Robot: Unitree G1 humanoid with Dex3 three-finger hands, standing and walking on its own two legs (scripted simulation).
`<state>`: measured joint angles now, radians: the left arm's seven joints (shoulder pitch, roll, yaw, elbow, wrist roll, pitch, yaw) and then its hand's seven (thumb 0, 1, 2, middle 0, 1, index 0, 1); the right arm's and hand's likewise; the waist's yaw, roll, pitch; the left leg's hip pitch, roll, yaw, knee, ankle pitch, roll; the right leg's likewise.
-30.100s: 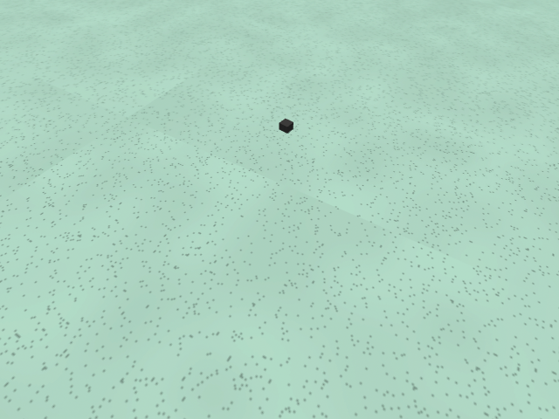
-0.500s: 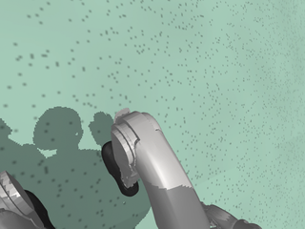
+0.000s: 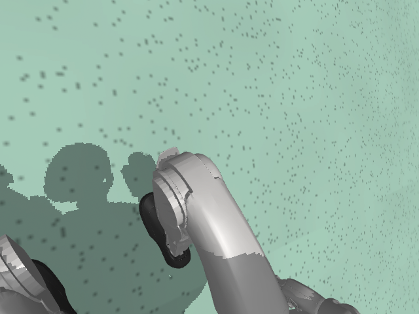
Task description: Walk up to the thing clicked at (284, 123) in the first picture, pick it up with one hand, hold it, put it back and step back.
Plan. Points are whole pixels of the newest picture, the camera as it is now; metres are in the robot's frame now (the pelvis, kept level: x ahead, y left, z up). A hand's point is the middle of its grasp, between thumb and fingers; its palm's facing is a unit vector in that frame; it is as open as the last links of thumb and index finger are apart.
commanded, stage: close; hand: left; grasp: from above
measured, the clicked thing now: out of the picture +0.43 +0.37 -0.30
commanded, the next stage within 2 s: settle in 0.80 s
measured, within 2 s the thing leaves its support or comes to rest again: leaves its support in 1.30 s
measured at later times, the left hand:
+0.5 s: hand out of the picture +0.42 +0.35 -0.27, palm faces +0.02 -0.46 -0.89, open 9.7 cm
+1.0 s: hand out of the picture +0.42 +0.35 -0.27, palm faces +0.04 -0.47 -0.88, open 9.3 cm
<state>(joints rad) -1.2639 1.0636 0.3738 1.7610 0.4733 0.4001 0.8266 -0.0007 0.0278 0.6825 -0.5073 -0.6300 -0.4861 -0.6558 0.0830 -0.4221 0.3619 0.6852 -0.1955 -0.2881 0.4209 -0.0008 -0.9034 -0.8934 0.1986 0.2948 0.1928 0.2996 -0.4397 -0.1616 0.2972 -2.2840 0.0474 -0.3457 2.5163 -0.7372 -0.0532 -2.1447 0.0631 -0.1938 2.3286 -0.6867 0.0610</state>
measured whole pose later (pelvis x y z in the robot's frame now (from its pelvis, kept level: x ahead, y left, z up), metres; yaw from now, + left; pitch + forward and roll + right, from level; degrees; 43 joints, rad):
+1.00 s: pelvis +0.00 +0.00 +0.00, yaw +0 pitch +26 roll -15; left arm -1.26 1.06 0.38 1.75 0.44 0.41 0.83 -0.01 0.13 0.65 -0.58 -0.58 -0.61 -0.63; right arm 0.07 -0.43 0.36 0.68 -0.19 -0.28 0.43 0.00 -0.90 -0.89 0.20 0.29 0.19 0.30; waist -0.44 -0.16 0.30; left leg -2.28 0.04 -0.35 2.53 -0.74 -0.05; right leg -2.13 0.06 -0.19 2.34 -0.69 0.06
